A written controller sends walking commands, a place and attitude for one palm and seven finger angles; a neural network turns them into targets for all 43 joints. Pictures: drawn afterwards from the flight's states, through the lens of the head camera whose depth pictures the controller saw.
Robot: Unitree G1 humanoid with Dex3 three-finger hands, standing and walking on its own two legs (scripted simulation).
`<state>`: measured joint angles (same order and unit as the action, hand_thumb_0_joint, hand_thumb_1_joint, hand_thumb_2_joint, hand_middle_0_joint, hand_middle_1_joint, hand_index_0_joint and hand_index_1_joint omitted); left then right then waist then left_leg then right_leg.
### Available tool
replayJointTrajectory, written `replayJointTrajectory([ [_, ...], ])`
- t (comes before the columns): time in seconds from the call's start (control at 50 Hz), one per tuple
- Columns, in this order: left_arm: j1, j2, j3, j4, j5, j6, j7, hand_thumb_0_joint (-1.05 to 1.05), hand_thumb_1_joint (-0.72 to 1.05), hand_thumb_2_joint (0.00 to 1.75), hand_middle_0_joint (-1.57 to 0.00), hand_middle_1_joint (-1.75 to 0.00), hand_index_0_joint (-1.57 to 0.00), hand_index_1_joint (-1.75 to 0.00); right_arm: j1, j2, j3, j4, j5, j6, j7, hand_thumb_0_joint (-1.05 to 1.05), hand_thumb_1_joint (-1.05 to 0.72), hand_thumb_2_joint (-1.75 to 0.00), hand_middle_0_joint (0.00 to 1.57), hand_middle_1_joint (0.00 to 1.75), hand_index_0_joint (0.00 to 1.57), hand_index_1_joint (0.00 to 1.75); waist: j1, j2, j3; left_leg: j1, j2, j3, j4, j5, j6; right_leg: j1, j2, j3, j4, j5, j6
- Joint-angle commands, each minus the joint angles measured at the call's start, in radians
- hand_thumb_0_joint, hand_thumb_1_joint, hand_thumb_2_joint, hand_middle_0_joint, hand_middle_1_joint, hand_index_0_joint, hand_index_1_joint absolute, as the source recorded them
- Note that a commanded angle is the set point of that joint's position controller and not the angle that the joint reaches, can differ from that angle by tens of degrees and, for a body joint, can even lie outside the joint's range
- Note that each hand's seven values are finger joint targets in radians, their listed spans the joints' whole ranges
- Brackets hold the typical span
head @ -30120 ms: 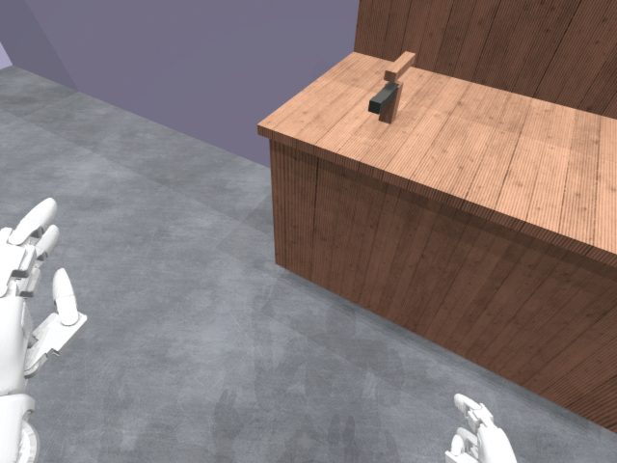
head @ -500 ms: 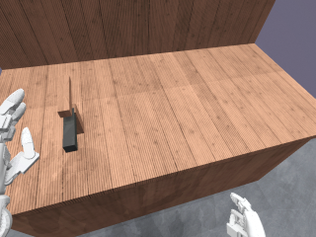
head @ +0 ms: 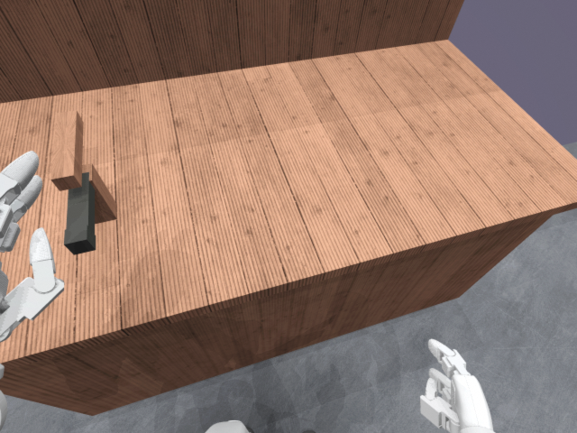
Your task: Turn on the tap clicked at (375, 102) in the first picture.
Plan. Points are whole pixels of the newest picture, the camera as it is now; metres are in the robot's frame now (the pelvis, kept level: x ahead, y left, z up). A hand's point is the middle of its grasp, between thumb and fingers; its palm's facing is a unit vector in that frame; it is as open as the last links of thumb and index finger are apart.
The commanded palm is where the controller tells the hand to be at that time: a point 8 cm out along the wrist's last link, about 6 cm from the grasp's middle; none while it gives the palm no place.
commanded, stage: shuffle to correct the standing spot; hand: left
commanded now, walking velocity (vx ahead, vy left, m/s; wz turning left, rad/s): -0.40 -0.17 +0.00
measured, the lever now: (80, 240) +0.33 +0.32 +0.05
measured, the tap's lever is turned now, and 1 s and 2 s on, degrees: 0 0 0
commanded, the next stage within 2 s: come to a stop and stand still in 0.10 s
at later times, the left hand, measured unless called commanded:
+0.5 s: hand (28, 323) +0.18 +0.25 +0.16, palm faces +0.38 -0.83 -0.40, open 7.4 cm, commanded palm +0.12 +0.28 +0.18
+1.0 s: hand out of the picture +0.19 +0.30 +0.17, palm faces +0.42 -0.84 -0.35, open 7.4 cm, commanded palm +0.13 +0.33 +0.18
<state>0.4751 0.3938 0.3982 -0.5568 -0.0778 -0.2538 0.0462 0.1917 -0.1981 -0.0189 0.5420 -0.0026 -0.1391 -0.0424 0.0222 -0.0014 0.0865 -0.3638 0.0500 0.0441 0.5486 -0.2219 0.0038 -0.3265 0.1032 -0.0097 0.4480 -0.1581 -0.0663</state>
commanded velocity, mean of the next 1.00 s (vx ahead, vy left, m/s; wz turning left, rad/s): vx -0.03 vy -0.02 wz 0.00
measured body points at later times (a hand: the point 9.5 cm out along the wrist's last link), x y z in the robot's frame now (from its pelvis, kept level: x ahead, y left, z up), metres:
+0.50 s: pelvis -0.03 +0.00 +0.00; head +0.00 +0.02 +0.45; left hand +0.16 +0.29 +0.18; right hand +0.12 -0.24 -0.08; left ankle -0.08 +0.11 -0.74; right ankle +0.04 -0.08 -0.73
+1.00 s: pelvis -0.02 +0.04 +0.00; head +0.00 +0.06 +0.45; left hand +0.16 +0.34 +0.19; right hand +0.16 -0.17 -0.07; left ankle -0.08 +0.11 -0.73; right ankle +0.04 -0.08 -0.73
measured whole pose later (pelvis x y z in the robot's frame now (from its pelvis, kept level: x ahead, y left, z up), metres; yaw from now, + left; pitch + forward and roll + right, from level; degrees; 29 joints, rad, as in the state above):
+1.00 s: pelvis -0.02 +0.04 +0.00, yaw +3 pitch -2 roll -1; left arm 0.42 0.36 0.35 -0.49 -0.05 -0.20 0.12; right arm 0.21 -0.18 0.01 0.58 0.01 -0.11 -0.01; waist 0.02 -0.02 0.09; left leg -0.08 -0.04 0.03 0.46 -0.34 0.06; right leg -0.25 0.01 -0.01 0.43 -0.14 0.00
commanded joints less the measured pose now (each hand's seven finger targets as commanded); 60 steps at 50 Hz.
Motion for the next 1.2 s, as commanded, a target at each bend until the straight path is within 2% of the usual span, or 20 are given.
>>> replayJointTrajectory([
  [0.0,-0.015,0.203,0.168,-0.218,-0.006,-0.095,0.026,0.00,0.90,0.90,-0.20,-0.30,-0.20,-0.30,-0.025,-0.116,-0.057,-0.130,-0.003,-0.057,-0.022,0.00,-0.90,-0.90,0.20,0.30,0.20,0.30,-0.015,0.025,-0.240,0.154,0.063,-0.065,-0.041,0.039,0.026,-0.012,-0.187,0.116,-0.096,0.168,0.060],
  [0.1,0.009,0.208,0.202,-0.184,-0.008,-0.124,0.018,0.00,0.90,0.90,-0.20,-0.30,-0.20,-0.30,-0.038,-0.118,-0.058,-0.116,-0.007,-0.065,-0.031,0.00,-0.90,-0.90,0.20,0.30,0.20,0.30,-0.010,0.072,-0.239,0.010,0.149,-0.122,-0.111,0.020,0.065,0.086,-0.149,0.085,0.014,0.132,0.112],
  [0.16,0.046,0.205,0.210,-0.153,-0.010,-0.110,0.015,0.00,0.90,0.90,-0.20,-0.30,-0.20,-0.30,-0.036,-0.121,-0.058,-0.121,0.001,-0.069,-0.029,0.00,-0.90,-0.90,0.20,0.30,0.20,0.30,-0.006,0.055,-0.225,-0.049,0.126,-0.099,-0.076,-0.160,0.056,0.083,-0.164,0.122,0.004,0.015,0.095],
  [0.18,0.040,0.182,0.178,-0.150,-0.015,-0.100,0.010,0.00,0.90,0.90,-0.20,-0.30,-0.20,-0.30,-0.019,-0.125,-0.059,-0.125,0.000,-0.061,-0.026,0.00,-0.90,-0.90,0.20,0.30,0.20,0.30,-0.007,0.012,-0.222,-0.052,0.091,-0.064,-0.030,-0.239,0.047,0.048,-0.180,0.149,-0.041,-0.084,0.091],
  [0.22,0.034,0.200,0.178,-0.157,-0.020,-0.076,0.024,0.00,0.90,0.90,-0.20,-0.30,-0.20,-0.30,0.015,-0.130,-0.068,-0.123,0.015,-0.062,-0.022,0.00,-0.90,-0.90,0.20,0.30,0.20,0.30,-0.002,-0.107,-0.221,0.044,-0.043,0.008,0.246,-0.276,0.006,-0.098,-0.295,0.334,-0.262,-0.350,0.052],
  [0.24,0.031,0.184,0.151,-0.161,-0.022,-0.053,0.035,0.00,0.90,0.90,-0.20,-0.30,-0.20,-0.30,0.022,-0.122,-0.062,-0.119,0.019,-0.056,-0.015,0.00,-0.90,-0.90,0.20,0.30,0.20,0.30,-0.004,-0.140,-0.227,0.066,-0.073,-0.001,0.364,-0.244,0.000,-0.119,-0.367,0.418,-0.323,-0.437,0.009],
  [0.26,0.024,0.194,0.158,-0.169,-0.013,-0.033,0.057,0.00,0.90,0.90,-0.20,-0.30,-0.20,-0.30,-0.006,-0.125,-0.048,-0.112,0.018,-0.050,-0.009,0.00,-0.90,-0.90,0.20,0.30,0.20,0.30,-0.003,-0.106,-0.232,0.038,-0.064,-0.044,0.387,-0.237,0.002,-0.064,-0.392,0.446,-0.307,-0.381,-0.024],
  [0.32,-0.006,0.186,0.129,-0.157,0.005,-0.003,0.098,0.00,0.90,0.90,-0.20,-0.30,-0.20,-0.30,-0.021,-0.100,-0.023,-0.091,0.018,-0.053,-0.010,0.00,-0.90,-0.90,0.20,0.30,0.20,0.30,-0.017,-0.101,-0.211,0.033,-0.060,-0.046,0.215,-0.235,0.007,0.034,-0.363,0.360,-0.252,-0.328,-0.066],
  [0.36,-0.027,0.204,0.132,-0.164,0.023,0.003,0.118,0.00,0.90,0.90,-0.20,-0.30,-0.20,-0.30,-0.033,-0.107,-0.020,-0.075,0.017,-0.064,-0.016,0.00,-0.90,-0.90,0.20,0.30,0.20,0.30,-0.019,-0.064,-0.200,0.127,-0.060,-0.023,-0.039,-0.173,0.025,0.069,-0.320,0.302,-0.229,-0.268,-0.041],
  [0.4,-0.057,0.166,0.094,-0.169,0.032,-0.010,0.118,0.00,0.90,0.90,-0.20,-0.30,-0.20,-0.30,-0.016,-0.120,-0.028,-0.075,0.011,-0.079,-0.022,0.00,-0.90,-0.90,0.20,0.30,0.20,0.30,-0.008,-0.010,-0.189,0.209,-0.021,-0.017,-0.230,-0.062,0.048,0.117,-0.230,0.213,-0.172,-0.189,0.018],
  [0.42,-0.084,0.160,0.085,-0.174,0.033,-0.014,0.117,0.00,0.90,0.90,-0.20,-0.30,-0.20,-0.30,-0.020,-0.135,-0.038,-0.080,0.014,-0.082,-0.021,0.00,-0.90,-0.90,0.20,0.30,0.20,0.30,-0.001,0.021,-0.182,0.221,0.029,-0.051,-0.268,0.030,0.056,0.157,-0.184,0.177,-0.122,-0.107,0.048],
  [0.46,-0.051,0.184,0.112,-0.157,0.037,-0.004,0.112,0.00,0.90,0.90,-0.20,-0.30,-0.20,-0.30,-0.031,-0.154,-0.059,-0.090,0.035,-0.067,-0.015,0.00,-0.90,-0.90,0.20,0.30,0.20,0.30,0.009,0.036,-0.203,0.270,0.075,-0.042,-0.201,0.112,0.057,0.153,-0.162,0.152,-0.099,-0.025,0.086],
  [0.48,-0.070,0.148,0.075,-0.163,0.032,-0.001,0.106,0.00,0.90,0.90,-0.20,-0.30,-0.20,-0.30,-0.045,-0.133,-0.034,-0.094,0.025,-0.055,-0.011,0.00,-0.90,-0.90,0.20,0.30,0.20,0.30,-0.009,0.139,-0.187,0.182,0.085,-0.100,-0.233,0.063,0.058,0.198,-0.170,0.110,-0.057,-0.021,0.061],
  [0.52,-0.090,0.151,0.079,-0.162,0.039,0.003,0.104,0.00,0.90,0.90,-0.20,-0.30,-0.20,-0.30,-0.057,-0.134,-0.033,-0.104,0.032,-0.047,-0.004,0.00,-0.90,-0.90,0.20,0.30,0.20,0.30,-0.003,0.127,-0.144,0.078,0.099,-0.116,-0.243,0.036,0.057,0.250,-0.154,0.076,0.003,0.027,0.054],
  [0.6,-0.084,0.125,0.062,-0.124,0.029,0.004,0.090,0.00,0.90,0.90,-0.20,-0.30,-0.20,-0.30,-0.035,-0.141,-0.037,-0.102,0.030,-0.044,0.007,0.00,-0.90,-0.90,0.20,0.30,0.20,0.30,-0.011,0.022,-0.119,0.087,0.058,-0.110,-0.207,0.020,0.034,0.228,-0.160,0.101,-0.044,0.046,0.041],
  [0.74,-0.157,0.116,0.044,-0.084,0.037,-0.001,0.086,0.00,0.90,0.90,-0.20,-0.30,-0.20,-0.30,-0.034,-0.136,-0.029,-0.104,0.026,-0.032,0.010,0.00,-0.90,-0.90,0.20,0.30,0.20,0.30,-0.010,0.027,-0.095,0.098,0.051,-0.110,-0.225,0.005,0.031,0.218,-0.156,0.099,-0.054,0.038,0.039],
  [0.76,-0.184,0.126,0.045,-0.118,0.036,-0.005,0.085,0.00,0.90,0.90,-0.20,-0.30,-0.20,-0.30,-0.053,-0.136,-0.026,-0.101,0.029,-0.034,0.010,0.00,-0.90,-0.90,0.20,0.30,0.20,0.30,-0.012,0.064,-0.088,0.115,0.048,-0.105,-0.228,0.041,0.024,0.208,-0.155,0.091,-0.050,0.076,0.035],
  [1.0,-0.076,0.136,0.074,-0.170,0.020,-0.019,0.088,0.00,0.90,0.90,-0.20,-0.30,-0.20,-0.30,-0.040,-0.128,-0.040,-0.119,0.024,-0.014,0.022,0.00,-0.90,-0.90,0.20,0.30,0.20,0.30,-0.011,0.089,-0.193,0.180,0.048,-0.098,-0.145,0.415,-0.066,0.313,-0.169,0.038,0.019,0.338,0.003],
  [1.04,-0.061,0.136,0.081,-0.166,0.017,-0.020,0.088,0.00,0.90,0.90,-0.20,-0.30,-0.20,-0.30,-0.034,-0.131,-0.044,-0.122,0.026,-0.009,0.024,0.00,-0.90,-0.90,0.20,0.30,0.20,0.30,-0.013,0.065,-0.198,0.174,0.045,-0.096,-0.132,0.399,-0.067,0.316,-0.172,0.042,0.018,0.343,-0.004],
  [1.18,-0.077,0.122,0.061,-0.176,0.013,-0.023,0.087,0.00,0.90,0.90,-0.20,-0.30,-0.20,-0.30,-0.046,-0.133,-0.036,-0.112,0.024,0.000,0.017,0.00,-0.90,-0.90,0.20,0.30,0.20,0.30,-0.016,0.108,-0.158,0.163,0.052,-0.113,-0.175,0.353,-0.077,0.256,-0.163,0.027,0.035,0.249,0.009],
])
